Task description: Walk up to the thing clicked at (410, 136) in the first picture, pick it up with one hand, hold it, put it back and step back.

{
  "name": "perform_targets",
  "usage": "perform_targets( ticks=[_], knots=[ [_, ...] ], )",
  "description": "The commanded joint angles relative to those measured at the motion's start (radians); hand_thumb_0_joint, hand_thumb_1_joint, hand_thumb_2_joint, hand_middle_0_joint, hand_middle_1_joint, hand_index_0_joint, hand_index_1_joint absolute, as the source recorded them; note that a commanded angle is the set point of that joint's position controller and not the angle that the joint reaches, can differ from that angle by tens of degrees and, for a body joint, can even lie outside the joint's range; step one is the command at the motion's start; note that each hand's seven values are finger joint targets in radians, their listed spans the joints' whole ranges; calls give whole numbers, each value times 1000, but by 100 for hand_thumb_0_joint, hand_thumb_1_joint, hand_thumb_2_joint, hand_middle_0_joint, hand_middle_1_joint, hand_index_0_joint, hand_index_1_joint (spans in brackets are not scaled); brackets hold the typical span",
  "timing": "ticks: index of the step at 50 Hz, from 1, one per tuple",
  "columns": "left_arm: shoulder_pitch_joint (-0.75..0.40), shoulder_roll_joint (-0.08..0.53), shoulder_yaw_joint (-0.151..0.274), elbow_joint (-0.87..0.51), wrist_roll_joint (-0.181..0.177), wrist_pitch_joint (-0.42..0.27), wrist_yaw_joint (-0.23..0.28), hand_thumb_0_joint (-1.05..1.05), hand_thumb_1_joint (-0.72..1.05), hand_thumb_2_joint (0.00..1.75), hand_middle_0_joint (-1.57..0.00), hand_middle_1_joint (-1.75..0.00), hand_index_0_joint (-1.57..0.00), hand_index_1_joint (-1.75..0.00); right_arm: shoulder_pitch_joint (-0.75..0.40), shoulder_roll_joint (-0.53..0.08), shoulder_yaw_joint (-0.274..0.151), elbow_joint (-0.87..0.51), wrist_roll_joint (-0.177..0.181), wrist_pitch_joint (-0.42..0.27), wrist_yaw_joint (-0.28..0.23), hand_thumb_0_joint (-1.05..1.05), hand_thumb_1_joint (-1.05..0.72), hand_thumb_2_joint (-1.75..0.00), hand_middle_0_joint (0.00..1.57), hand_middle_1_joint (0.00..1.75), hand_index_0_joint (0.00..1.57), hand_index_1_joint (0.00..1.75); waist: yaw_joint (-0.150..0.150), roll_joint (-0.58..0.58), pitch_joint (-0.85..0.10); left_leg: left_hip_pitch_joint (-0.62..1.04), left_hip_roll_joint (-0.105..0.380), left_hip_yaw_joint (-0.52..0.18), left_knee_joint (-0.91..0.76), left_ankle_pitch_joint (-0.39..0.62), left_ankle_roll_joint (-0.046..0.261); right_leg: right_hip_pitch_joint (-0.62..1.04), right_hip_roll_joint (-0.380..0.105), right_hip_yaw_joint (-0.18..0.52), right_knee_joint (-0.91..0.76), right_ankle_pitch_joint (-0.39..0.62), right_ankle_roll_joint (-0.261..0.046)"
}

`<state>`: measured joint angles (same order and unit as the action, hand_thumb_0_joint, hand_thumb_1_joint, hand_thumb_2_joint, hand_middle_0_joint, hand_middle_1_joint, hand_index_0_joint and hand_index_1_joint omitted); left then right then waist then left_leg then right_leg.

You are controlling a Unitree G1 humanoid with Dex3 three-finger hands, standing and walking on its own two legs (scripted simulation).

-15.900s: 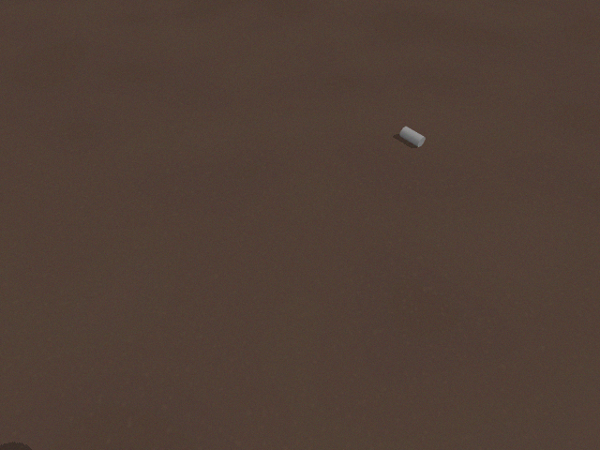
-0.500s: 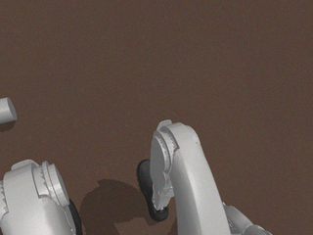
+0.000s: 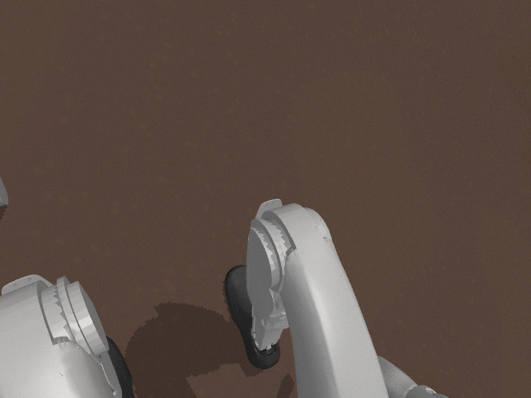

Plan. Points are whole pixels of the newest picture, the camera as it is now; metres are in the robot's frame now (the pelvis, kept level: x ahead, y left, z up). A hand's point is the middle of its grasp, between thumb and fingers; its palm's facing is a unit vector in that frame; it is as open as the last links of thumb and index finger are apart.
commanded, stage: close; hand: left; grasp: from above
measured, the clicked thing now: out of the picture +0.44 +0.31 -0.26
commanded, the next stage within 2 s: settle in 1.60 s
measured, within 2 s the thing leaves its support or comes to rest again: leaves its support in 1.94 s
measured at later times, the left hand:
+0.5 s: hand out of the picture +0.42 +0.30 -0.24, palm faces -0.47 -0.14 -0.87, open 11.4 cm
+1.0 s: hand out of the picture +0.43 +0.31 -0.24, palm faces -0.47 -0.15 -0.87, open 9.7 cm
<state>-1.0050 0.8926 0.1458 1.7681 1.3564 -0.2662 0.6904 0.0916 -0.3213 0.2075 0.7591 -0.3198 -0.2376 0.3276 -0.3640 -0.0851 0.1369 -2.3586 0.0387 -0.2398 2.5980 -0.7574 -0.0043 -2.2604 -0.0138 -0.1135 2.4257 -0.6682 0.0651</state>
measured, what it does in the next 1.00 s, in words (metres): stands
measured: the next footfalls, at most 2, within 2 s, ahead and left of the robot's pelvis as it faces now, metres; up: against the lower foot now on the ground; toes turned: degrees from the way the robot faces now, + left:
none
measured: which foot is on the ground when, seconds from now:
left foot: down 0.00-1.00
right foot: down 0.00-1.00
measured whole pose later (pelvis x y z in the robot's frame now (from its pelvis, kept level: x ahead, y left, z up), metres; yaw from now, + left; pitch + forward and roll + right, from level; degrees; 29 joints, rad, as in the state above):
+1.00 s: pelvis +0.00 +0.00 +0.00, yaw +0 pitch +28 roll -13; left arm -1.03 0.95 0.14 1.77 1.30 -0.24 0.64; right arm 0.08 -0.36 0.23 0.74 -0.31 -0.28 0.33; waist -0.37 -0.11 0.17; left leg -2.35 0.03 -0.25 2.59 -0.75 -0.01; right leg -2.25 -0.01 -0.13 2.41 -0.66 0.07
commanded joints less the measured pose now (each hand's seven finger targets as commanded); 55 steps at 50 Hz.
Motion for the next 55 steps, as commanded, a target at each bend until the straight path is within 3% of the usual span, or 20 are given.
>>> perform_targets(
  ticks=[1,7,11,18,23,26,28,30,33,37,40,43,45,47,52,55],
  knots=[
    [-247,242,25,-78,-11,25,60,0,-25,81,-24,-88,-25,-87,176,-337,-83,4,1,-11,-7,0,-88,-90,20,30,20,30,-47,419,-633,456,-12,120,-275,244,16,344,58,-137,-199,255,-73],
    [-238,241,27,-63,-28,57,40,0,-21,76,-27,-84,-29,-82,163,-341,-84,-1,6,-28,-3,0,-89,-90,20,30,20,30,-52,429,-610,456,-10,118,-270,228,17,329,55,-134,-198,241,-69],
    [-246,274,47,-74,-46,54,18,0,-17,72,-32,-79,-33,-77,184,-353,-84,6,10,-31,-7,0,-89,-90,20,30,20,30,-48,430,-637,458,-11,116,-278,240,18,366,57,-133,-209,255,-71],
    [-238,223,-3,-72,-58,21,-14,0,-10,69,-37,-76,-39,-75,171,-337,-69,9,12,-27,-11,0,-89,-90,20,30,20,30,-60,438,-624,470,-9,113,-262,256,14,366,57,-139,-194,278,-70],
    [-250,242,-1,-139,-45,-5,17,0,-2,68,-44,-73,-45,-72,175,-347,-70,10,6,-20,-13,0,-89,-90,20,30,20,30,-48,458,-672,498,-6,108,-274,282,9,387,63,-146,-201,298,-74],
    [-233,203,-28,-87,-33,0,37,0,0,62,-44,-71,-46,-68,157,-355,-75,-1,-2,-24,-10,0,-89,-90,20,30,20,30,-60,434,-616,481,-6,102,-280,251,7,347,64,-157,-202,266,-75],
    [-249,237,-10,-99,-28,4,54,0,3,64,-47,-70,-48,-68,161,-361,-75,3,2,-23,-12,0,-89,-90,20,30,20,30,-60,436,-614,466,-6,105,-285,233,10,358,63,-149,-215,254,-75],
    [-253,234,-8,-126,-19,18,61,0,4,63,-48,-70,-49,-68,160,-361,-78,0,-2,-29,-5,0,-89,-90,20,30,20,30,-50,466,-648,513,-3,101,-290,274,3,356,63,-151,-200,280,-75],
    [-253,242,5,-101,-31,37,69,0,8,62,-51,-69,-52,-67,155,-359,-80,1,7,-37,-3,0,-89,-90,20,30,20,30,-56,445,-625,485,-2,98,-289,253,5,358,61,-145,-207,271,-74],
    [-257,241,12,-66,-40,57,45,0,8,57,-51,-64,-53,-62,160,-359,-71,-1,12,-47,6,0,-89,-90,20,30,20,30,-70,444,-596,473,-6,99,-281,257,9,338,57,-147,-198,272,-72],
    [-266,269,28,-68,-47,57,20,0,10,55,-53,-64,-55,-62,163,-360,-75,-4,22,-48,1,0,-89,-90,20,30,20,30,-58,465,-604,477,-7,101,-288,240,8,337,51,-140,-195,254,-74],
    [-249,237,10,-60,-58,47,-8,0,13,50,-54,-63,-56,-60,166,-341,-56,-11,17,-49,3,0,-89,-90,20,30,20,30,-72,431,-603,466,-8,101,-276,248,13,356,52,-148,-201,264,-67],
    [-256,261,10,-86,-67,33,-16,0,16,55,-57,-64,-59,-61,161,-350,-60,-7,23,-44,-6,0,-89,-90,20,30,20,30,-59,439,-623,468,-8,105,-283,237,13,365,55,-143,-213,255,-70],
    [-256,245,-4,-83,-63,21,-30,0,20,52,-59,-64,-62,-61,170,-349,-56,-9,18,-44,-5,0,-89,-90,20,30,20,30,-65,462,-621,502,-6,97,-282,257,8,355,51,-152,-198,268,-68],
    [-228,235,-33,-85,-60,-6,-21,0,25,50,-63,-61,-66,-57,158,-347,-40,-17,19,-35,-7,0,-89,-90,20,30,20,30,-61,431,-611,488,-6,104,-268,267,11,375,60,-149,-202,282,-69],
    [-226,252,-18,-93,-65,-10,-4,0,28,49,-66,-58,-69,-55,178,-356,-43,-11,15,-34,-10,0,-89,-90,20,30,20,30,-61,436,-618,486,-4,104,-277,275,11,395,63,-150,-214,290,-69]
  ],
)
